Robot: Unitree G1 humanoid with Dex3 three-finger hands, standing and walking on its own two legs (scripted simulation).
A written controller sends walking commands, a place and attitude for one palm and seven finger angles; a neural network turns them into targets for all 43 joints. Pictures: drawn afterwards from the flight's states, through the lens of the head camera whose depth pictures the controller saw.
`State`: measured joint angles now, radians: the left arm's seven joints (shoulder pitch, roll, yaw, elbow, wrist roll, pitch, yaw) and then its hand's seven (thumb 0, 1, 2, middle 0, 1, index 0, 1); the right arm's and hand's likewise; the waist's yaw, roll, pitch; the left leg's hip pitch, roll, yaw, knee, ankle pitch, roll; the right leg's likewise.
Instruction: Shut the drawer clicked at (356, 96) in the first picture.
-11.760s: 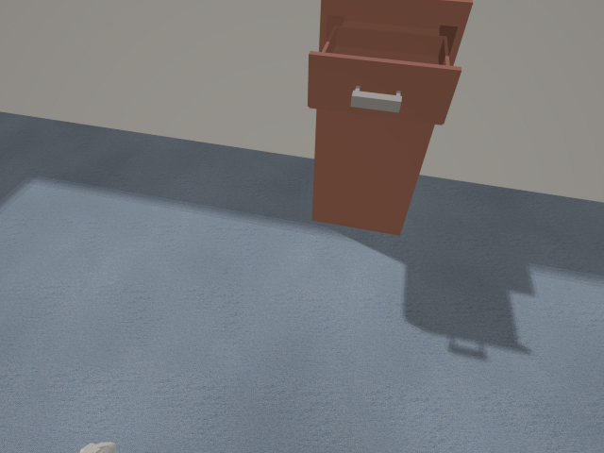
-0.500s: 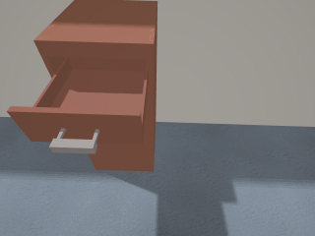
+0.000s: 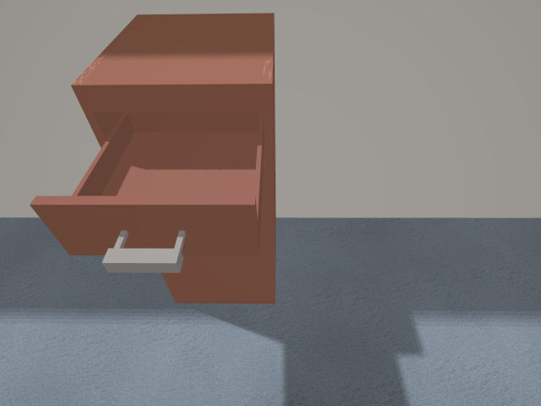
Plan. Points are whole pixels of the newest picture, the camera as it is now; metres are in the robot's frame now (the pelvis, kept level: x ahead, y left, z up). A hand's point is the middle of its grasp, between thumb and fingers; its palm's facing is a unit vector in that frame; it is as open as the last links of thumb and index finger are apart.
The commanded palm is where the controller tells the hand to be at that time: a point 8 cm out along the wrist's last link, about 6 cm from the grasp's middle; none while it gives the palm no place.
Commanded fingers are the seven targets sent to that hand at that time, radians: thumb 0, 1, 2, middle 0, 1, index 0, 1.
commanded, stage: look again from close up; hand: left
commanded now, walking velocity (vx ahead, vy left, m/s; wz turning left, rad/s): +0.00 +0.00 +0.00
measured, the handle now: (148, 248) +0.35 +0.23 +0.04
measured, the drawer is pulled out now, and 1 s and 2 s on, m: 0.27 0.27 0.27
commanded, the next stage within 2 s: raise the hand and make a fist in 0.18 s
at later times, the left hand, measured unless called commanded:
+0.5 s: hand (156, 355) +0.20 +0.18 -0.01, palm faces +0.21 -0.98 -0.08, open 6.9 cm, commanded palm +0.11 +0.22 -0.04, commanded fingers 0.00 0.90 0.90 -0.44 -0.56 -0.44 -0.56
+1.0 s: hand (156, 370) +0.17 +0.17 +0.02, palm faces +0.00 -1.00 -0.06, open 4.4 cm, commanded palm +0.12 +0.23 +0.03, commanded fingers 0.00 0.90 0.90 -0.94 -1.10 -0.94 -1.10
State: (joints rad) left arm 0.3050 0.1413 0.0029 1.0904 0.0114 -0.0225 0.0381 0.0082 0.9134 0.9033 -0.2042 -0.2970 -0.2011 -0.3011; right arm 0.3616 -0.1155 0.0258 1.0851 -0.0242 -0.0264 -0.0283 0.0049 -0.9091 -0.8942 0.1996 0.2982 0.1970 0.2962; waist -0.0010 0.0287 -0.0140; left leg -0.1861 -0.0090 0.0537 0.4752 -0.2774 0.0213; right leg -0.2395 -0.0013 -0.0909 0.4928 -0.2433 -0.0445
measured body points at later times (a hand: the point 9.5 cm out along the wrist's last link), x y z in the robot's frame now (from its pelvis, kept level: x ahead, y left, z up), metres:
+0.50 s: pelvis +0.01 +0.01 -0.02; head +0.01 +0.00 +0.43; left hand +0.18 +0.23 +0.00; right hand +0.13 -0.26 -0.11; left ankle -0.01 +0.10 -0.74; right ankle +0.02 -0.09 -0.74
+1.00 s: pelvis -0.01 -0.02 -0.05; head +0.02 -0.02 +0.39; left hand +0.16 +0.22 +0.02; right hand +0.18 -0.21 -0.13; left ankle -0.01 +0.10 -0.74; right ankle +0.02 -0.09 -0.74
